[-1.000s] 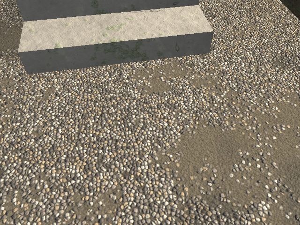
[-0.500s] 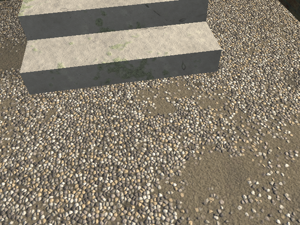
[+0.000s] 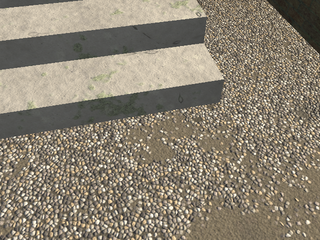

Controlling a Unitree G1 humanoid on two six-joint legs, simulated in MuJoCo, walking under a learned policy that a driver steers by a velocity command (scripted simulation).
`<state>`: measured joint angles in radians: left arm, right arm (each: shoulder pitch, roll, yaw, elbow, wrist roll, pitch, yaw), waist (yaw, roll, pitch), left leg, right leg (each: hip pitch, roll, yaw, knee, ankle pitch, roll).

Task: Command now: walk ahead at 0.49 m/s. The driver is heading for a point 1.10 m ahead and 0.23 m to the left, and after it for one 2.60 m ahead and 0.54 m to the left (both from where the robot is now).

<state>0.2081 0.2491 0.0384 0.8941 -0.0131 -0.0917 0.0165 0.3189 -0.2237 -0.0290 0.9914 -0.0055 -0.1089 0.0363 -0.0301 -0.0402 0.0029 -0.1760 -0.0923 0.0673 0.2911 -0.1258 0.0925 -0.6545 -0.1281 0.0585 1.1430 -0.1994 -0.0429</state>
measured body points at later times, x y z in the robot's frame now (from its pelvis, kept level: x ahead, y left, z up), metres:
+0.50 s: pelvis +0.27 -0.08 +0.00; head +0.29 -0.09 +0.45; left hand +0.32 +0.18 -0.12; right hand +0.36 -0.35 -0.14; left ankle +0.26 +0.08 -0.65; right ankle +0.30 -0.17 -0.74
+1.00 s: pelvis +0.52 +0.02 -0.02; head +0.56 +0.04 +0.43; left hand +0.49 +0.29 -0.16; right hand +0.73 -0.19 -0.14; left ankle +0.57 +0.10 -0.74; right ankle +0.45 -0.15 -0.64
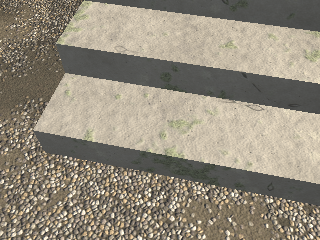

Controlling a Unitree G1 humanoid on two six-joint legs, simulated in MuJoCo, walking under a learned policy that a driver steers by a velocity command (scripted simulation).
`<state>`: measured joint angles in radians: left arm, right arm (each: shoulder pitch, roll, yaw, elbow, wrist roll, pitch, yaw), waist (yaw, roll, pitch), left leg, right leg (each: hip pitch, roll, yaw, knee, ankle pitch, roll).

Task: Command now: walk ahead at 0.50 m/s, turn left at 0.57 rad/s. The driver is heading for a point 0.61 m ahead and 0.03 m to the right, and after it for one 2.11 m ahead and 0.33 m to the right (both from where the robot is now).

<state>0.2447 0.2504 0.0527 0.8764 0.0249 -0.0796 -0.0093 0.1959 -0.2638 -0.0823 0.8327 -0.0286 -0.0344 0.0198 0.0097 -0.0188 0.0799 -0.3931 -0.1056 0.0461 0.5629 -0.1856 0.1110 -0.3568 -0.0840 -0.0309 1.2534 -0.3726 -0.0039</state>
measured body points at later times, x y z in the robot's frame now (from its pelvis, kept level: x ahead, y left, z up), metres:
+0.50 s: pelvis +0.27 -0.03 +0.01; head +0.30 -0.04 +0.46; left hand +0.38 +0.25 -0.09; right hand +0.35 -0.30 -0.13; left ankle +0.11 +0.05 -0.65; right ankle +0.36 -0.11 -0.72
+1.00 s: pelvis +0.37 -0.01 +0.01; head +0.39 +0.00 +0.46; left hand +0.38 +0.25 -0.13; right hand +0.55 -0.24 -0.11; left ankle +0.40 +0.10 -0.72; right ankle +0.36 -0.11 -0.72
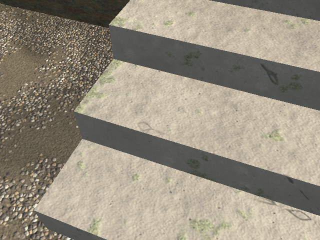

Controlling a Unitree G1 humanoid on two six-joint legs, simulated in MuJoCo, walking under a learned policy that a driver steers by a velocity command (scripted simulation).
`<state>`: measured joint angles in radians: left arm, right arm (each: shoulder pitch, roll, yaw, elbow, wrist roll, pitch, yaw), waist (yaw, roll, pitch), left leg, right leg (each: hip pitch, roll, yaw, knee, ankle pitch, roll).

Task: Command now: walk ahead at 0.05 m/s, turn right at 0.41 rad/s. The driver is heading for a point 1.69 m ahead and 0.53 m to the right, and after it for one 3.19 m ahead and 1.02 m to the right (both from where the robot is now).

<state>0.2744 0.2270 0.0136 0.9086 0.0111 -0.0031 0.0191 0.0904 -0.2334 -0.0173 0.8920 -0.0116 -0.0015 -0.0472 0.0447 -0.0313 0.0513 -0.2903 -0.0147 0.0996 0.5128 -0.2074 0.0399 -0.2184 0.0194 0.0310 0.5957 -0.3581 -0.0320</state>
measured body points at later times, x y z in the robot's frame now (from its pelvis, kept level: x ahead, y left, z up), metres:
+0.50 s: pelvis -0.03 +0.05 +0.01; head +0.01 +0.06 +0.46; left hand +0.21 +0.29 -0.09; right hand +0.02 -0.26 -0.09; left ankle +0.01 +0.15 -0.73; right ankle -0.08 -0.08 -0.65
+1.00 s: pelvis -0.08 +0.01 +0.01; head -0.07 -0.04 +0.46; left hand +0.20 +0.15 -0.06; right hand -0.14 -0.32 -0.11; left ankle -0.01 +0.14 -0.65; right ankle -0.13 -0.07 -0.73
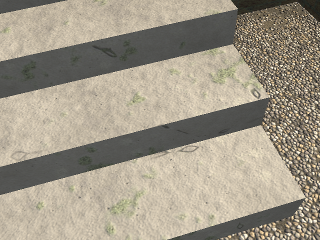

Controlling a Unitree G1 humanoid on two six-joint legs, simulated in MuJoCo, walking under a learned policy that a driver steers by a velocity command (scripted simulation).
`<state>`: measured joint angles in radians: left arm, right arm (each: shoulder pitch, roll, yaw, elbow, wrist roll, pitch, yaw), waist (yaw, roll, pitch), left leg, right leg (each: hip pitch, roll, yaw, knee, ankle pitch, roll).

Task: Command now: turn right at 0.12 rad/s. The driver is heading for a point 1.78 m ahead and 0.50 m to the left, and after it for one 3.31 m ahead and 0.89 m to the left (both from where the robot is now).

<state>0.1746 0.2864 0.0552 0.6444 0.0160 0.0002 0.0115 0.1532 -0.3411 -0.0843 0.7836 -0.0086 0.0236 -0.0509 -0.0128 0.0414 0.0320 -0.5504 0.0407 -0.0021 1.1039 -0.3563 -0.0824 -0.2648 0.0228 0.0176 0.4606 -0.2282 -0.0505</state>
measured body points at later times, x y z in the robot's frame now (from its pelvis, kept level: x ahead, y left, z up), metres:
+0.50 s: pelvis -0.02 +0.01 +0.00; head +0.02 +0.04 +0.45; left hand +0.09 +0.33 -0.10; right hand +0.17 -0.25 -0.09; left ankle -0.05 +0.11 -0.74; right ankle -0.01 -0.12 -0.68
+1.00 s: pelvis -0.02 -0.03 +0.00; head +0.02 -0.02 +0.45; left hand -0.05 +0.28 -0.09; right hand +0.26 -0.19 -0.10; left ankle -0.10 +0.10 -0.69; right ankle +0.03 -0.13 -0.74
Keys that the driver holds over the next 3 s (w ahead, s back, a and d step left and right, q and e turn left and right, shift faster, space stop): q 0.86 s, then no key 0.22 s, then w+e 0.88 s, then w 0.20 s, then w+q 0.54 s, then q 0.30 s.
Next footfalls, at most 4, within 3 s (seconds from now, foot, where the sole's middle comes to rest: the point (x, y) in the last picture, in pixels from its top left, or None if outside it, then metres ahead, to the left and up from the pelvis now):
0.30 left None -0.01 0.12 -0.78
0.70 right None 0.07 -0.11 -0.78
1.12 left None -0.07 0.12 -0.78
1.62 right None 0.20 -0.05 -0.78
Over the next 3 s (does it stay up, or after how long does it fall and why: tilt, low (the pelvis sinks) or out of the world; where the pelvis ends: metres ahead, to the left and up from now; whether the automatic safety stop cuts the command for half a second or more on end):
stays up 0.82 0.12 0.33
